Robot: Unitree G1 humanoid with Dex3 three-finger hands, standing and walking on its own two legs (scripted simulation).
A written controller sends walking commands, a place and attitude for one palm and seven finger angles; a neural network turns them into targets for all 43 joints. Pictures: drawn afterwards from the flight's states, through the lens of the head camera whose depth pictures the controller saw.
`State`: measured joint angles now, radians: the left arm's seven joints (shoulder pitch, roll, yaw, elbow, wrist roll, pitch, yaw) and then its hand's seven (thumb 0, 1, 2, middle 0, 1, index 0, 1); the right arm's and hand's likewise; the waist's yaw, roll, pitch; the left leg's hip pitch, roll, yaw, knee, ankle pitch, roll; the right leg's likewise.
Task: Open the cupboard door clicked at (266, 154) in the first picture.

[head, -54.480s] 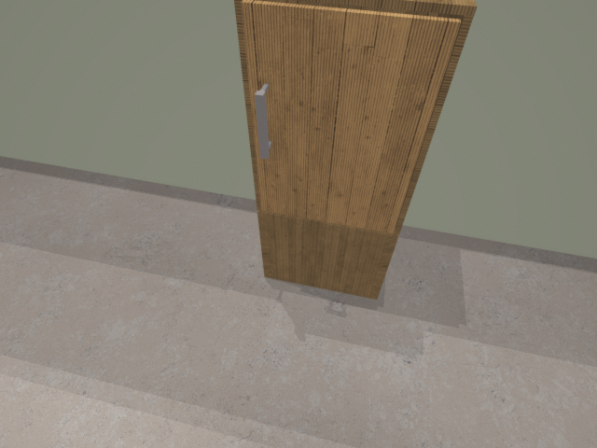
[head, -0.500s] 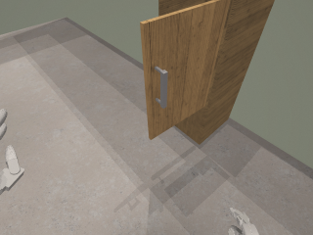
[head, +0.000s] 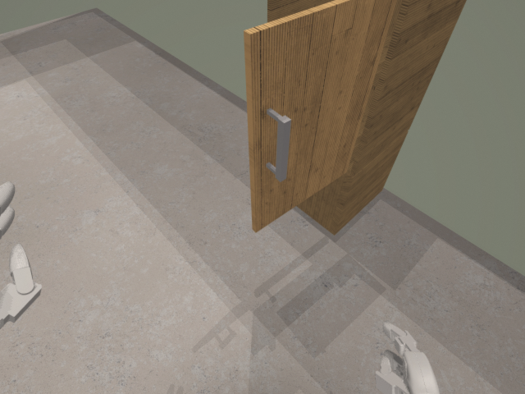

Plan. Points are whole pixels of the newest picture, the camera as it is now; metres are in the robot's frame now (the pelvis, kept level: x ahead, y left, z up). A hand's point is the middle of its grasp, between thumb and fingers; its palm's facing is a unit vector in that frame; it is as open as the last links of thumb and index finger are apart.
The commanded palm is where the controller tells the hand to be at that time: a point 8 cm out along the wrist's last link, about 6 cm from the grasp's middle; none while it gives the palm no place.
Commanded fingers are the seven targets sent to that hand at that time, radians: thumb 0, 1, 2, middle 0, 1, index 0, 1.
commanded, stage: stop stepping back and stand still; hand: left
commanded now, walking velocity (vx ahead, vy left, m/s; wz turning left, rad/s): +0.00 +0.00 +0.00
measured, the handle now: (276, 146) +0.61 +0.01 +0.00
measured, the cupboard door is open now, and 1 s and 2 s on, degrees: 85 85 85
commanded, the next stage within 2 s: let the arm hang, fingers relaxed in 0.48 s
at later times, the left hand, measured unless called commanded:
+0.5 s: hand (17, 288) +0.20 +0.28 +0.15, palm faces +0.40 -0.79 -0.47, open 7.4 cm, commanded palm +0.14 +0.32 +0.18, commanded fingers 0.00 0.90 0.90 -0.20 -0.30 -0.20 -0.30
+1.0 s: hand out of the picture +0.00 +0.19 -0.18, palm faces +0.05 -0.98 -0.18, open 7.0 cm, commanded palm none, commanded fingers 0.00 0.90 0.90 -0.20 -0.30 -0.20 -0.30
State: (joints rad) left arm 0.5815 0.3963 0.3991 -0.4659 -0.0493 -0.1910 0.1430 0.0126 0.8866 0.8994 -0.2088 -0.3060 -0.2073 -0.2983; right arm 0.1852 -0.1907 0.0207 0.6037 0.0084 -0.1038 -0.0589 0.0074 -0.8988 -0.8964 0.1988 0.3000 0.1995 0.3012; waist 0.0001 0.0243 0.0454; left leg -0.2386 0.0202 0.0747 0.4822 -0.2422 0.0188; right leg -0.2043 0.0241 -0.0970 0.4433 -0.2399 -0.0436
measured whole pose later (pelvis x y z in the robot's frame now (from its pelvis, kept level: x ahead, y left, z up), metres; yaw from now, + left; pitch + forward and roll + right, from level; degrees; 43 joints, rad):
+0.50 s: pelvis +0.00 +0.02 +0.00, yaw +0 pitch +0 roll -1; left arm 0.57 0.39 0.39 -0.46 -0.05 -0.17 0.15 0.01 0.89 0.90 -0.21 -0.31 -0.21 -0.30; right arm 0.20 -0.22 0.01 0.60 0.01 -0.09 -0.07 0.01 -0.90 -0.90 0.20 0.30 0.20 0.30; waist 0.00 0.01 0.03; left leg -0.23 0.00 0.08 0.44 -0.22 0.04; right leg -0.19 0.01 -0.09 0.39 -0.21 -0.02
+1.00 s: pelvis -0.01 +0.01 +0.00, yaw +2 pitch -1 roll +0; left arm 0.29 0.19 0.01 0.98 0.01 0.03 0.02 -0.01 0.99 0.90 -0.21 -0.30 -0.20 -0.30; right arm 0.27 -0.20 0.02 1.04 -0.03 0.03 0.00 0.00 -0.90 -0.90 0.20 0.30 0.20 0.30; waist 0.00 -0.03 0.07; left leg -0.26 -0.01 0.04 0.48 -0.21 0.03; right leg -0.22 -0.01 -0.13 0.46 -0.24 -0.04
